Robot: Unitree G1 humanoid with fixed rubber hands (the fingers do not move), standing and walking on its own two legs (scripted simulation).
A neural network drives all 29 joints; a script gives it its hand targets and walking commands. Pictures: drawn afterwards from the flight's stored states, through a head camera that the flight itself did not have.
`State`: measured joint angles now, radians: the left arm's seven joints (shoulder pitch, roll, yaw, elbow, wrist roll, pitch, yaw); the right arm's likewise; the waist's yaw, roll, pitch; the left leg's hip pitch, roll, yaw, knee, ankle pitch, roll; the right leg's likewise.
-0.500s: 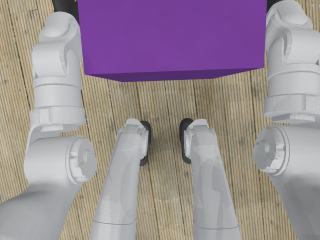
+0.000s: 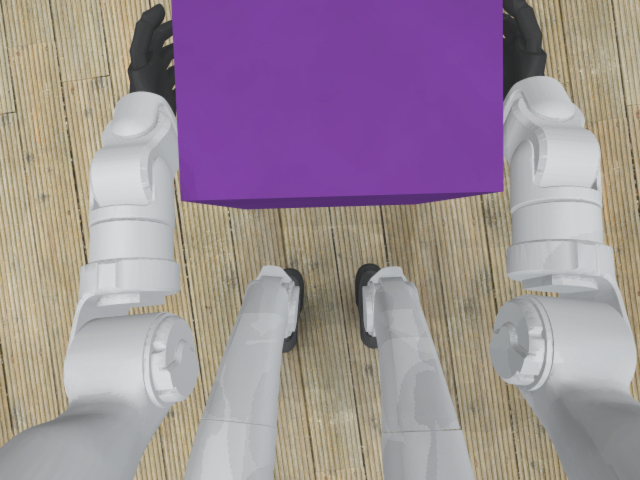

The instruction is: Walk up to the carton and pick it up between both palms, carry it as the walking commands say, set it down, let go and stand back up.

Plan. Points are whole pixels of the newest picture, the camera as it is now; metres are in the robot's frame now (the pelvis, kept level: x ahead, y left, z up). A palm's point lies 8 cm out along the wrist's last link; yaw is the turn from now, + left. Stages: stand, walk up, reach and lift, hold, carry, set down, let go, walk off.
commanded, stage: reach and lift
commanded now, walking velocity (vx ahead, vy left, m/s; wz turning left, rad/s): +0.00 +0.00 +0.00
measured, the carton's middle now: (331, 87) +0.53 +0.01 -0.15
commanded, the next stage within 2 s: none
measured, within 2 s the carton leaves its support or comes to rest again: neither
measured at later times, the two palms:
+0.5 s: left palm (93, 90) +0.46 +0.19 +0.02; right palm (571, 76) +0.48 -0.17 +0.01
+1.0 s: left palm (26, 111) +0.42 +0.19 +0.08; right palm (629, 94) +0.44 -0.17 +0.07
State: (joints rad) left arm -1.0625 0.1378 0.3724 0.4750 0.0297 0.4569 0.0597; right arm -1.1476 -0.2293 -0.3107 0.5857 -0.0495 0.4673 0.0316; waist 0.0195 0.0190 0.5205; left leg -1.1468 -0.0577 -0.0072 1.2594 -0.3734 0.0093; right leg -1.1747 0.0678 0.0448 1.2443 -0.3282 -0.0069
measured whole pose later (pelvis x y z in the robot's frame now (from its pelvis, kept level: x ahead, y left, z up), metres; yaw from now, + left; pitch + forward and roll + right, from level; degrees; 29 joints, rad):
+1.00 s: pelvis +0.12 +0.00 +0.12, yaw +1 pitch +14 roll +1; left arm -0.30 -0.06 0.32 0.37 0.17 0.44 -0.07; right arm -0.35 0.01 -0.28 0.45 -0.18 0.43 0.10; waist 0.02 0.01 -0.04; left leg -0.59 -0.06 -0.06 0.59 -0.25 0.01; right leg -0.61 0.04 0.04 0.61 -0.24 -0.02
